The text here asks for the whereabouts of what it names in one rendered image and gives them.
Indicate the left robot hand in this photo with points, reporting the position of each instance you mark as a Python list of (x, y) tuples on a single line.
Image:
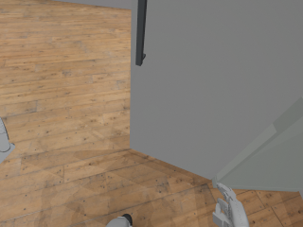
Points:
[(5, 146)]

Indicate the left robot foot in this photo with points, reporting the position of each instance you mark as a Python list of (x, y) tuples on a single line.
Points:
[(129, 218)]

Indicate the handle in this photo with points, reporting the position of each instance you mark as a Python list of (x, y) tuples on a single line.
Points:
[(140, 31)]

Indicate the fridge door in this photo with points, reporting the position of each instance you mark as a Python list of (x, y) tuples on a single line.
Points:
[(217, 73)]

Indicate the right robot hand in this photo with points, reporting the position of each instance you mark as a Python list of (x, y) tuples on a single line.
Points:
[(233, 214)]

